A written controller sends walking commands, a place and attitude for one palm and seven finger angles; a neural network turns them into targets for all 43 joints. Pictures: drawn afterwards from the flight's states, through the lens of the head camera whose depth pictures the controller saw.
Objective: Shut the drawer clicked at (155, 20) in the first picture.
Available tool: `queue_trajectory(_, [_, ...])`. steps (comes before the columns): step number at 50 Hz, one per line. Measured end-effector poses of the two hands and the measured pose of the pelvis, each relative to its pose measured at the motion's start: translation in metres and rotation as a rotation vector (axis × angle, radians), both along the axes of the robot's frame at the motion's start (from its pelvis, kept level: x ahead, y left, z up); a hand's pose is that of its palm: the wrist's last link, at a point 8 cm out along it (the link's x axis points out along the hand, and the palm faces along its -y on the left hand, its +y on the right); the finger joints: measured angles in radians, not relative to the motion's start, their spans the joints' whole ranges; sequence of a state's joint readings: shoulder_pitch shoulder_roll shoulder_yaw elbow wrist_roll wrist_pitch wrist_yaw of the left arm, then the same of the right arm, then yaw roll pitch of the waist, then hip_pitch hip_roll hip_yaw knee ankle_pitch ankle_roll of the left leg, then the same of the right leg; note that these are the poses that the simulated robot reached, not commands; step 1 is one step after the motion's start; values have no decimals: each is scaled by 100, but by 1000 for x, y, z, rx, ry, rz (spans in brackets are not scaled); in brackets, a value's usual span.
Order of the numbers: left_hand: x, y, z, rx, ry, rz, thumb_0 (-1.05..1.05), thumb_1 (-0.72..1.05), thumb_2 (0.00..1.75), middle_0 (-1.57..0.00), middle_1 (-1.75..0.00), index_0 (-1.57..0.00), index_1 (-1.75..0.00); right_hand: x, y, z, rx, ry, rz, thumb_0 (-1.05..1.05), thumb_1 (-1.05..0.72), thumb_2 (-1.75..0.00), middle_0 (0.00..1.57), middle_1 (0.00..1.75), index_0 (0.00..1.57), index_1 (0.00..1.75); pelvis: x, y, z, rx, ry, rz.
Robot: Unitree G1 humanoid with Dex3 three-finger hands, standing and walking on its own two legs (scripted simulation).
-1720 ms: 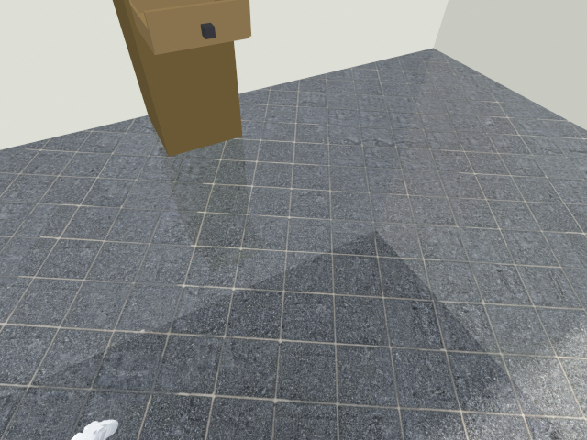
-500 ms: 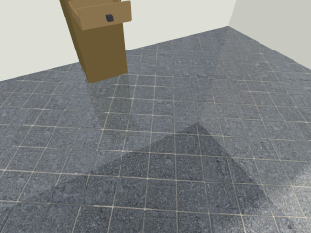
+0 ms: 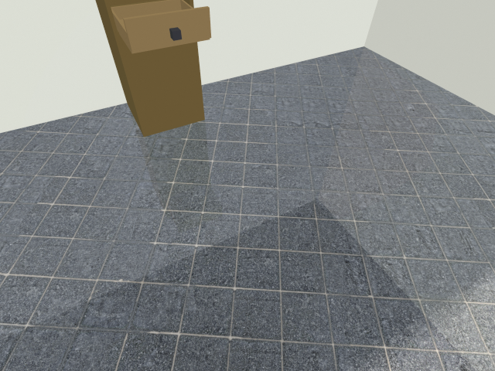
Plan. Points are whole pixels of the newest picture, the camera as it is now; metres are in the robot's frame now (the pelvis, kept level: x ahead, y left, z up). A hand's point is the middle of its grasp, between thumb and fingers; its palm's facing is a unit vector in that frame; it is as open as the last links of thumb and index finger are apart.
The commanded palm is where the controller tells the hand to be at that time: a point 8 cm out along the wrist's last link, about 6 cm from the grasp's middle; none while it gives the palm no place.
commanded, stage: walk to a spot facing it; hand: left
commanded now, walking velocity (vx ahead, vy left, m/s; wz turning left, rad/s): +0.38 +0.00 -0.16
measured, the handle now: (174, 32) +1.44 +0.42 -0.05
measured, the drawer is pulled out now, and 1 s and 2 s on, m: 0.28 0.28 0.28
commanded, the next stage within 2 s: none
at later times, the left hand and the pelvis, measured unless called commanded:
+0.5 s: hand (181, 345) +0.21 +0.15 -0.19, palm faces -0.06 -0.98 -0.21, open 7.4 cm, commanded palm none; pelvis +0.14 -0.04 -0.03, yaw -3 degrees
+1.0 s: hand (185, 295) +0.32 +0.16 -0.21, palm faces +0.01 -0.99 -0.12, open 7.4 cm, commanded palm none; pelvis +0.37 +0.00 -0.02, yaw -5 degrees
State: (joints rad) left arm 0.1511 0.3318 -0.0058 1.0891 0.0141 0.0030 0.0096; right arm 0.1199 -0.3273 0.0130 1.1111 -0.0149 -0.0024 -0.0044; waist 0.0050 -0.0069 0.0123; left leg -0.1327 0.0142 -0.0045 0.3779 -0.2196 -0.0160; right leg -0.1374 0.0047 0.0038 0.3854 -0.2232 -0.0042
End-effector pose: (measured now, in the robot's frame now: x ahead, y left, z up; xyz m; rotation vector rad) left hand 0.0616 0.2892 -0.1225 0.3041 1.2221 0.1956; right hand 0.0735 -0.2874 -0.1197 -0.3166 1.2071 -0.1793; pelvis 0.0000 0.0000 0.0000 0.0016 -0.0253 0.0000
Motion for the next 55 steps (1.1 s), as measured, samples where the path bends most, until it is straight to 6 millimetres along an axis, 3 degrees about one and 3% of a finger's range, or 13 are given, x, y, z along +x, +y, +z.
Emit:
queue_trajectory(11, [-32,-35,-38,-138,174,49,1,90,90,-20,-30,-20,-30,-36,45,-30,89,135,-87,0,-91,-90,20,30,20,30,44,8,-16,-11,24,-34])
queue_trajectory(14, [-29,-44,-43,-155,250,33,1,90,90,-20,-30,-20,-30,-48,56,-35,114,169,-153,0,-91,-90,20,30,20,30,63,7,-19,5,31,-67])
queue_trajectory(18, [17,-59,-38,-156,256,-12,1,90,90,-20,-30,-20,-30,-75,68,-33,150,259,-242,0,-91,-90,20,30,20,30,89,-3,-16,7,34,-75])
queue_trajectory(21, [76,-74,-35,-154,170,-40,1,90,90,-20,-30,-20,-30,-91,71,-32,182,381,-276,0,-91,-90,20,30,20,30,111,-15,-17,-1,35,-72])
queue_trajectory(24, [133,-88,-40,-137,39,-56,1,90,90,-20,-30,-20,-30,-93,63,-39,209,480,-293,0,-91,-90,20,30,20,30,135,-31,-30,-1,24,-66])
queue_trajectory(26, [157,-95,-39,-130,-28,-35,1,90,90,-20,-30,-20,-30,-75,52,-41,210,496,-285,0,-91,-90,20,30,20,30,150,-40,-30,-5,11,-51])
queue_trajectory(28, [169,-101,-35,-133,-48,-14,0,90,90,-20,-30,-20,-30,-39,38,-40,195,449,-269,1,-91,-90,20,30,20,30,166,-45,-25,-1,3,-50])
queue_trajectory(35, [176,-116,-28,-157,91,-1,0,91,90,-20,-30,-20,-30,145,4,-26,144,69,-196,1,-91,-90,20,30,20,30,223,-47,-6,-3,16,-71])
queue_trajectory(40, [181,-116,-36,-199,180,49,0,91,90,-20,-30,-20,-30,264,13,-14,144,-94,-106,0,-91,-90,20,30,19,30,269,-37,-9,-27,20,-69])
queue_trajectory(45, [198,-101,-57,-228,269,113,1,90,90,-20,-30,-20,-30,358,38,-16,124,-167,-25,0,-91,-90,20,30,19,30,327,-17,-25,-46,19,-63])
queue_trajectory(48, [226,-85,-62,-228,307,111,1,90,90,-20,-30,-20,-30,382,51,-19,112,-180,-33,0,-91,-90,20,30,20,30,354,-6,-29,-35,7,-73])
queue_trajectory(51, [274,-70,-53,-212,268,82,1,90,90,-20,-30,-20,-30,377,60,-17,119,-119,-88,0,-91,-90,20,30,20,30,380,1,-19,-30,4,-88])
queue_trajectory(55, [350,-55,-38,-188,175,36,1,91,90,-19,-30,-19,-30,366,53,-9,78,-44,-179,-3,-96,-90,20,30,20,30,414,7,-6,-21,12,-98])
